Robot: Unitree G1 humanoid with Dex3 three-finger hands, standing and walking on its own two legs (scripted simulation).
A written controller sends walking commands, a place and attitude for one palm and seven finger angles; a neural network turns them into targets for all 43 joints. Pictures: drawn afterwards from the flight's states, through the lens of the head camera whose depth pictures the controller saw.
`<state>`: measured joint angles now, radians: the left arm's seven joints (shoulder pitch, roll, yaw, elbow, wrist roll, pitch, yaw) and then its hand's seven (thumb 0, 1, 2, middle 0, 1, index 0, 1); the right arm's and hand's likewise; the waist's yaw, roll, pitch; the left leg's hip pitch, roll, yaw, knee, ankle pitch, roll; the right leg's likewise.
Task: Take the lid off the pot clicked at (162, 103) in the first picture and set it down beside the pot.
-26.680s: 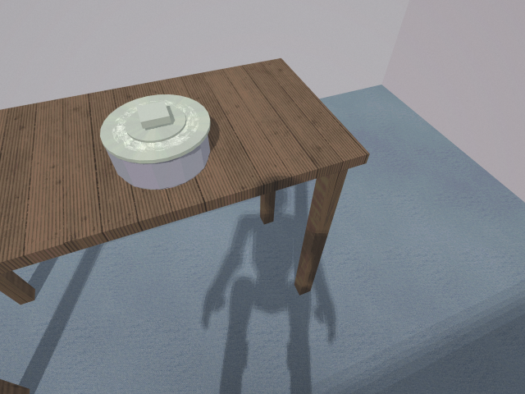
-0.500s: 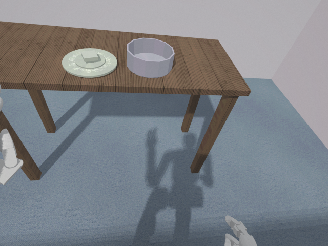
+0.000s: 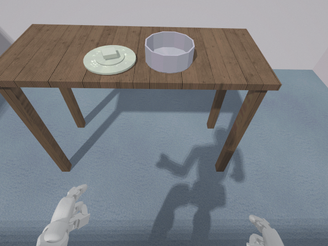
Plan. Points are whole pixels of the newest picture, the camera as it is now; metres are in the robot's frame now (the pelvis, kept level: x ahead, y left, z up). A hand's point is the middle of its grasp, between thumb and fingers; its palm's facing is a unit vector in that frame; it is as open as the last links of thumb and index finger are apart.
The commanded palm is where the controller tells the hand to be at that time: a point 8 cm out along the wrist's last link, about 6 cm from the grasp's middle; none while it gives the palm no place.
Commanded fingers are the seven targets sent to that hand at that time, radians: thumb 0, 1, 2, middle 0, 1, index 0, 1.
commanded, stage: stop stepping back and stand still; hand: left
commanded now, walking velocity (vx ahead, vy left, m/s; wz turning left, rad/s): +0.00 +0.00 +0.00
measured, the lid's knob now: (109, 52) +0.80 +0.23 +0.05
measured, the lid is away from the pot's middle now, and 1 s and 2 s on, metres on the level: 0.25 0.25 0.25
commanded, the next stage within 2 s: let the arm hang, fingers relaxed in 0.54 s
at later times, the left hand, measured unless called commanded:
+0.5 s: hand out of the picture +0.02 +0.19 -0.16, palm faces +0.01 -0.98 -0.22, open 7.3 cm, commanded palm none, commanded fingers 0.00 0.90 0.90 -0.20 -0.30 -0.20 -0.30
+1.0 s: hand out of the picture +0.05 +0.17 -0.17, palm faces +0.03 -0.98 -0.17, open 7.3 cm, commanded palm none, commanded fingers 0.00 0.90 0.90 -0.20 -0.30 -0.20 -0.30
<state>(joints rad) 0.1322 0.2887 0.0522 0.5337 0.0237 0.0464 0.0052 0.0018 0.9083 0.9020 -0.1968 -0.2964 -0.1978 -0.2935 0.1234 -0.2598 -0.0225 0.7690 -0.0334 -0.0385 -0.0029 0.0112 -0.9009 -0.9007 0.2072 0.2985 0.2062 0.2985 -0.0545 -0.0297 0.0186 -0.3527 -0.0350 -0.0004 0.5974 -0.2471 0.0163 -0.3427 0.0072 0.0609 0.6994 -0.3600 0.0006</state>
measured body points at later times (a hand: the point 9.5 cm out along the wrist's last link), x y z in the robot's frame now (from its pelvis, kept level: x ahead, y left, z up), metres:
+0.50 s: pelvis +0.02 +0.00 +0.01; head +0.05 +0.00 +0.46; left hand +0.02 +0.24 -0.14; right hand +0.00 -0.21 -0.15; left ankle +0.04 +0.12 -0.72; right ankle +0.01 -0.12 -0.72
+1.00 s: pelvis +0.04 +0.00 +0.01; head +0.06 +0.01 +0.46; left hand +0.05 +0.22 -0.15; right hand +0.03 -0.22 -0.14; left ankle +0.04 +0.12 -0.72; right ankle +0.01 -0.12 -0.72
